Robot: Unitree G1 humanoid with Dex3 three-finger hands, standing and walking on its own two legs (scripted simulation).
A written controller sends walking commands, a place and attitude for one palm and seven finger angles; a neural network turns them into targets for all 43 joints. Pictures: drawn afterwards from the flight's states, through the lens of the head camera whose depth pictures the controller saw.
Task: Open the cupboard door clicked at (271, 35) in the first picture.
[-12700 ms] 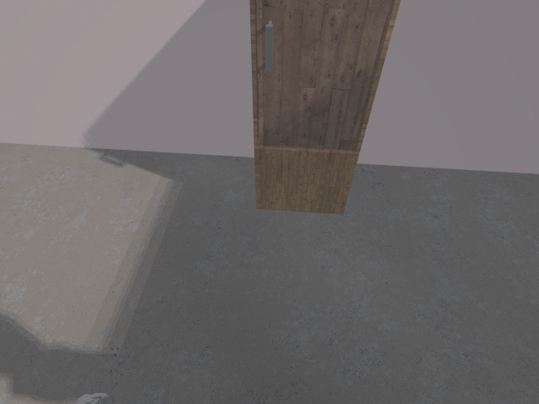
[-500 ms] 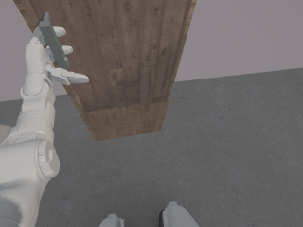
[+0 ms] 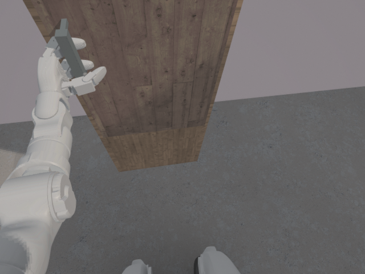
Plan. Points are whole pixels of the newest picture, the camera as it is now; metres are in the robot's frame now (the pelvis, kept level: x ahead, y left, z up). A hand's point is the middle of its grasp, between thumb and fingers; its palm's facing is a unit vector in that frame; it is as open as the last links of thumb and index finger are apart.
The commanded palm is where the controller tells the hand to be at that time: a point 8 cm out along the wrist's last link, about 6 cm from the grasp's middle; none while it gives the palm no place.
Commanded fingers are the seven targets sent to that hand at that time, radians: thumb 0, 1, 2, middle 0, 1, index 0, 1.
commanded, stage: close the thumb around the handle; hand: left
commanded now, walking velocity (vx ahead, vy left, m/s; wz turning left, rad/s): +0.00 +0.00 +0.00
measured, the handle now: (75, 54) +0.57 +0.19 +0.11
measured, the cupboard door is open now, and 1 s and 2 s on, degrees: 0 21 39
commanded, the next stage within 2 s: pull the door open along its arc in 0.26 s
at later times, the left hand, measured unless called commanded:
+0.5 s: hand (84, 74) +0.52 +0.17 +0.10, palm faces +0.07 -1.00 -0.01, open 5.9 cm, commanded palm +0.47 +0.21 +0.10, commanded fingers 0.00 0.90 0.90 -0.40 -1.35 -0.40 -1.35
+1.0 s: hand (107, 120) +0.40 +0.11 +0.11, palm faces +0.23 -0.97 +0.08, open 6.2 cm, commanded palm +0.33 +0.15 +0.10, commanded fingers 0.00 0.90 0.90 -0.40 -1.35 -0.40 -1.35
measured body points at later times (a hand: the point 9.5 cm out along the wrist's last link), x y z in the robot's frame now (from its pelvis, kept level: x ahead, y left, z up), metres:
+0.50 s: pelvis +0.00 +0.00 +0.00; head +0.11 +0.00 +0.44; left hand +0.51 +0.22 +0.11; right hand +0.00 -0.27 -0.11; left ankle -0.02 +0.11 -0.69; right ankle +0.03 -0.13 -0.69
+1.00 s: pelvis +0.02 +0.00 +0.02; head +0.07 -0.01 +0.47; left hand +0.38 +0.16 +0.10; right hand +0.14 -0.24 -0.09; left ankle -0.02 +0.11 -0.69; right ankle +0.03 -0.13 -0.69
